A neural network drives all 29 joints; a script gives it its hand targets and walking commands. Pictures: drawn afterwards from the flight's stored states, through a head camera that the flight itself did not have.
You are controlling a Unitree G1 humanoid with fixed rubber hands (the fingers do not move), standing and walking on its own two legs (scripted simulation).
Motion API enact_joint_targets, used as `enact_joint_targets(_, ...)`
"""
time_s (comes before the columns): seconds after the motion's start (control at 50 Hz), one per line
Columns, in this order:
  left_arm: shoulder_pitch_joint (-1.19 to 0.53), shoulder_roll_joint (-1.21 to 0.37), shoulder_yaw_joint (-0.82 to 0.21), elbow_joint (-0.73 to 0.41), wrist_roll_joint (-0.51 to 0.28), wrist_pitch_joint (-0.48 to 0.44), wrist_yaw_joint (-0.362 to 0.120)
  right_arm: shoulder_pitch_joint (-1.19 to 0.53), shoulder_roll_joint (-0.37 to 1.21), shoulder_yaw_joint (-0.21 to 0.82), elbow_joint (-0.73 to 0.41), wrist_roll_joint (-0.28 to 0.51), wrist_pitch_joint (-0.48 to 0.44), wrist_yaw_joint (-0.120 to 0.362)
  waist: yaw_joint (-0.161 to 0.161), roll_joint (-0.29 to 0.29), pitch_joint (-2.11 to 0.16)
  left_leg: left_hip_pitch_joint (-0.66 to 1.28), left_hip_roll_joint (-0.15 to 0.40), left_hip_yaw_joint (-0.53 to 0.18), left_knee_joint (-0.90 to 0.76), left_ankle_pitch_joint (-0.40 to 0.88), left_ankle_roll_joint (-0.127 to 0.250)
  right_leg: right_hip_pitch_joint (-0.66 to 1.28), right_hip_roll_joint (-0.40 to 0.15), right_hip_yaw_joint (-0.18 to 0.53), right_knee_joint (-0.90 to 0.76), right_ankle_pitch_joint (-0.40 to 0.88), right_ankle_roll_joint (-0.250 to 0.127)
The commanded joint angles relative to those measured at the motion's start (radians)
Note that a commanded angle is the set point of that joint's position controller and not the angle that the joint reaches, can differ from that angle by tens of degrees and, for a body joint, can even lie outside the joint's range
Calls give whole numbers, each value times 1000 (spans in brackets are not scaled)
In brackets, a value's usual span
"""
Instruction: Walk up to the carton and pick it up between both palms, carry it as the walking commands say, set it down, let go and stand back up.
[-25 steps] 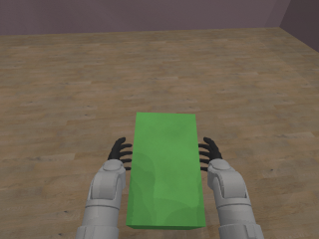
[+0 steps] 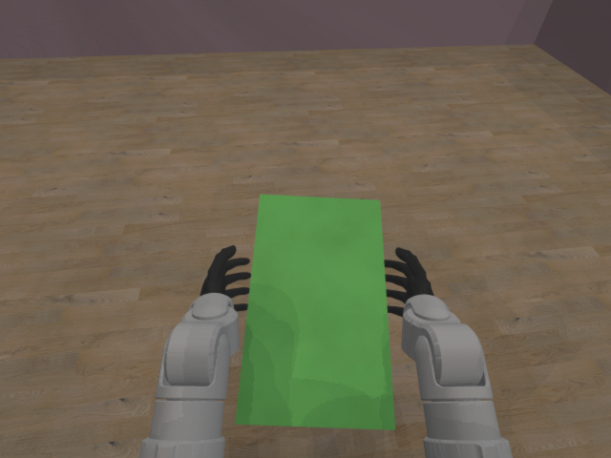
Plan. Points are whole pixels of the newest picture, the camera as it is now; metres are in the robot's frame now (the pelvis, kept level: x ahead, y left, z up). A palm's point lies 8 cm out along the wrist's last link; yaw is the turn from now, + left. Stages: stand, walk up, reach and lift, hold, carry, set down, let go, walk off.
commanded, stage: carry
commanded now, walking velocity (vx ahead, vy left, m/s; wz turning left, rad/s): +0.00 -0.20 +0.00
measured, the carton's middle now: (313, 317) +0.32 +0.00 -0.01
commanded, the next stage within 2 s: none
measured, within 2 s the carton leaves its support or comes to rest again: neither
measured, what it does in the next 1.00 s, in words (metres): steps to the right: left foot, then right foot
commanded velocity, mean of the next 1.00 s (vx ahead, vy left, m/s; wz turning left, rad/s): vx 0.00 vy -0.20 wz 0.00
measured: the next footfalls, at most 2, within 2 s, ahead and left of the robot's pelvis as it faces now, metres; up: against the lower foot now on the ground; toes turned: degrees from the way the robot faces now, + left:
left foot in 0.72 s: -0.02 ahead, +0.07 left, +0.00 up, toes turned +12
right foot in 1.00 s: +0.02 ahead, -0.25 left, +0.00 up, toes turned -9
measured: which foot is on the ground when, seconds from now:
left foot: down 0.00-0.48, up 0.50-0.70, down 0.72-1.00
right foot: down 0.00-0.74, up 0.76-0.98, down 1.00-1.00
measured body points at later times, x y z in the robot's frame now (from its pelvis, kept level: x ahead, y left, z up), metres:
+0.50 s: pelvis -0.03 -0.05 -0.02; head -0.03 -0.05 +0.43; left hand +0.27 +0.07 +0.08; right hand +0.26 -0.19 +0.07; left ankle +0.04 +0.11 -0.73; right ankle +0.00 -0.10 -0.73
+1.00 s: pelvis -0.06 -0.10 +0.00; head -0.03 -0.09 +0.45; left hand +0.25 +0.03 +0.10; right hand +0.26 -0.22 +0.10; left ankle -0.06 +0.06 -0.73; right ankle -0.03 -0.24 -0.73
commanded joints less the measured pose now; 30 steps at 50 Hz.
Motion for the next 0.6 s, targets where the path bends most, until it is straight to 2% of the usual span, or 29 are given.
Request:
enact_joint_targets(0.0, -369, -995, -523, -168, -298, 35, -204, -343, 993, 494, -170, 286, 34, 199, -11, 93, -271, 157, 217, -208, -99, 283, 45, -1, -74, 63, 10, 140, 22)
enact_joint_targets(0.08, -376, -1016, -516, -227, -324, 104, -180, -362, 1006, 490, -238, 308, 103, 170, -8, 103, -262, 124, 234, -210, -93, 209, 45, -39, -49, 50, 9, 43, 21)
enact_joint_targets(0.12, -378, -1022, -507, -250, -331, 134, -169, -366, 1014, 487, -263, 315, 136, 157, -9, 72, -259, 78, 216, -179, -67, 131, 28, -19, -56, 62, -18, 67, 10)
enact_joint_targets(0.18, -382, -1023, -488, -273, -332, 170, -154, -365, 1024, 486, -293, 327, 176, 142, -14, -39, -266, -17, 150, -91, 40, 1, -11, 34, -139, 158, -93, 190, -36)
enact_joint_targets(0.22, -369, -1030, -473, -274, -324, 189, -144, -381, 1025, 487, -307, 339, 196, 139, -14, -62, -256, -50, 115, -43, 93, -44, -28, 33, -181, 181, -121, 218, -70)
enact_joint_targets(0.26, -354, -1040, -460, -279, -318, 202, -136, -389, 1031, 489, -313, 350, 211, 138, -16, -54, -255, -44, 113, -35, 112, -49, -26, 14, -190, 169, -99, 266, -82)
enact_joint_targets(0.3, -354, -1044, -453, -283, -312, 210, -130, -384, 1040, 484, -303, 356, 222, 138, -19, -31, -264, -14, 132, -50, 100, -3, -14, -15, -178, 144, -57, 284, -77)
enact_joint_targets(0.36, -366, -1044, -447, -283, -311, 220, -129, -383, 1047, 472, -288, 356, 230, 137, -19, 64, -279, 47, 202, -135, 39, 130, 18, -78, -115, 90, 16, 153, -42)
enact_joint_targets(0.4, -380, -1054, -450, -284, -317, 224, -133, -390, 1055, 470, -285, 352, 231, 135, -14, 97, -282, 25, 237, -182, 0, 80, 34, -69, -84, 89, 39, 45, -32)
enact_joint_targets(0.42, -390, -1060, -452, -283, -322, 225, -136, -395, 1061, 470, -285, 349, 231, 133, -11, 73, -279, -15, 228, -170, 10, 14, 28, -43, -92, 117, 14, 6, -41)
enact_joint_targets(0.44, -402, -1063, -454, -284, -328, 225, -139, -401, 1066, 472, -288, 347, 231, 132, -10, -2, -267, -61, 184, -114, 53, -71, 8, -19, -127, 171, -70, -8, -60)
enact_joint_targets(0.46, -410, -1066, -453, -283, -330, 225, -140, -414, 1069, 475, -294, 347, 231, 132, -9, -99, -249, -107, 116, -26, 131, -137, -21, 5, -180, 233, -173, -4, -90)
enact_joint_targets(0.48, -400, -1072, -451, -277, -328, 225, -142, -436, 1058, 478, -301, 347, 231, 132, 3, -154, -235, -150, 59, 16, 254, -236, -37, 18, -235, 287, -237, 23, -132)
enact_joint_targets(0.5, -381, -1077, -453, -275, -321, 224, -142, -446, 1056, 482, -300, 350, 232, 135, 18, -156, -229, -183, 22, -2, 405, -338, -40, 18, -285, 333, -271, 82, -181)
enact_joint_targets(0.52, -372, -1086, -456, -285, -318, 220, -141, -448, 1067, 487, -301, 360, 230, 139, 19, -113, -228, -202, 18, -48, 486, -366, -37, 30, -304, 332, -267, 168, -205)
enact_joint_targets(0.54, -376, -1093, -461, -296, -321, 217, -139, -444, 1076, 488, -299, 370, 228, 141, 16, -66, -242, -206, 26, -72, 509, -347, -35, 60, -291, 299, -228, 256, -211)
enact_joint_targets(0.56, -381, -1098, -463, -304, -324, 213, -139, -434, 1081, 487, -295, 374, 225, 142, 13, -46, -261, -202, 32, -80, 483, -319, -34, 108, -267, 258, -179, 354, -206)
enact_joint_targets(0.58, -387, -1097, -466, -313, -327, 209, -139, -425, 1082, 487, -297, 375, 221, 140, 10, -57, -285, -193, 28, -70, 423, -303, -33, 160, -244, 226, -147, 435, -193)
